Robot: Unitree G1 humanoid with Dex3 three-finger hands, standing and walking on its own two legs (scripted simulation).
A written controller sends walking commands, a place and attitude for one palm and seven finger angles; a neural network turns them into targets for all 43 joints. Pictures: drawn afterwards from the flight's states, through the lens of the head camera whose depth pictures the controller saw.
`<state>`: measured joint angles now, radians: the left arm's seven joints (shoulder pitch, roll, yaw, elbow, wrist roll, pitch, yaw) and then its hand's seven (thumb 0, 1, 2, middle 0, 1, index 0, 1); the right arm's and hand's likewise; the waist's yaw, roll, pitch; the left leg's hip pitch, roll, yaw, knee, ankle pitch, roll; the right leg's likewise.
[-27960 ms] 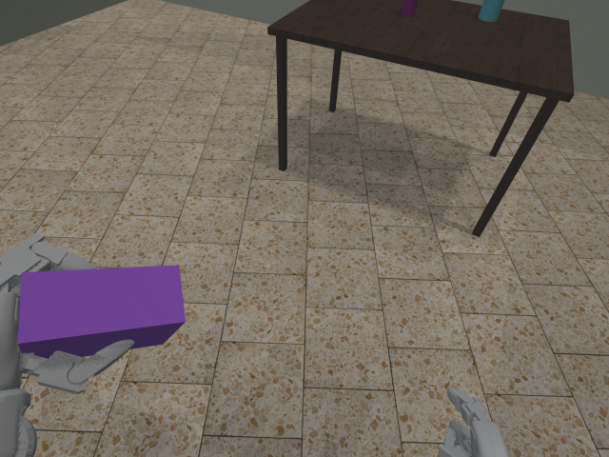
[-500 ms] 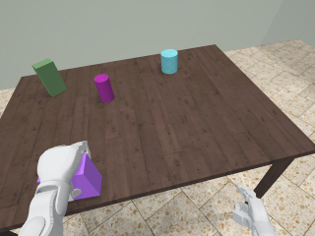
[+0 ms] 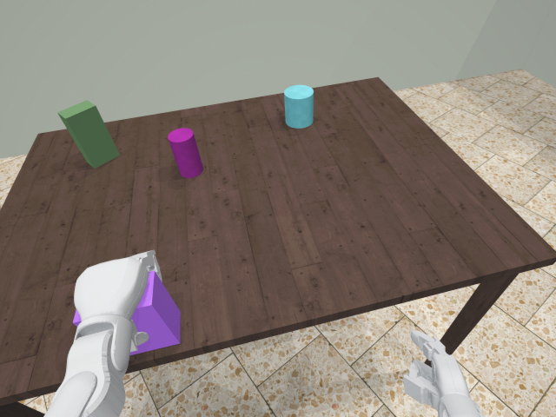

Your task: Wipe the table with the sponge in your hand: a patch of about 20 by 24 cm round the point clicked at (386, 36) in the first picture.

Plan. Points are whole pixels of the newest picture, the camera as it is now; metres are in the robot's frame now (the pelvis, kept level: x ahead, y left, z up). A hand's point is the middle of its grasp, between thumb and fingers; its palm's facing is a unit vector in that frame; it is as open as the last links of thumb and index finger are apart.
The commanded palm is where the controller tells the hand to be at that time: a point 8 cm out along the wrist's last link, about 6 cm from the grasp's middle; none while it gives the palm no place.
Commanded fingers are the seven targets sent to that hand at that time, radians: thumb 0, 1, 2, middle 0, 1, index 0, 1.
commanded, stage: lower the sponge onto the table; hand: left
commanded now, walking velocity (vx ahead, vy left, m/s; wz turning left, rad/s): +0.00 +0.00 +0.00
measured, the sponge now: (139, 323) +0.23 +0.27 -0.01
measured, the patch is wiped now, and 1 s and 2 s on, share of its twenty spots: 0.00 0.25 0.40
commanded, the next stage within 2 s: wipe forward along the first lane in 0.06 s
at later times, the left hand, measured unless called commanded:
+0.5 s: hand (130, 286) +0.27 +0.28 +0.04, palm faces -0.05 -0.05 -1.00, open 9.7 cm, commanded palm +0.25 +0.28 +0.08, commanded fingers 0.00 0.10 1.30 -1.20 -1.60 -1.20 -1.60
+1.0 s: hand (130, 261) +0.31 +0.30 +0.04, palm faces -0.09 -0.01 -1.00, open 9.7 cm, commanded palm +0.30 +0.30 +0.07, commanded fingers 0.00 0.10 1.30 -1.20 -1.60 -1.20 -1.60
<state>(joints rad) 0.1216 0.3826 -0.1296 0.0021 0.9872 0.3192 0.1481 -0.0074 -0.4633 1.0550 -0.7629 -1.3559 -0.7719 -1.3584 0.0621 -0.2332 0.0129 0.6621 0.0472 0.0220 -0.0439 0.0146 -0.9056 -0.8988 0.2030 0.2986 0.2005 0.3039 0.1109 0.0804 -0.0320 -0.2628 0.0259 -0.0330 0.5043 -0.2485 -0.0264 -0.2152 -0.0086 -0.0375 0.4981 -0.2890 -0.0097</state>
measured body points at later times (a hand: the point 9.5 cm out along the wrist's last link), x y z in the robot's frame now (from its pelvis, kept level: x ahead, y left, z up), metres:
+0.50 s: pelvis +0.00 -0.01 +0.00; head +0.01 -0.04 +0.45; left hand +0.27 +0.28 +0.09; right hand +0.22 -0.24 -0.10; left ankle +0.01 +0.14 -0.74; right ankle -0.02 -0.12 -0.74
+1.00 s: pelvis -0.01 -0.01 -0.01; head +0.01 -0.04 +0.44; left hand +0.31 +0.30 +0.09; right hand +0.15 -0.26 -0.13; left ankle +0.01 +0.14 -0.74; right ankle -0.02 -0.12 -0.74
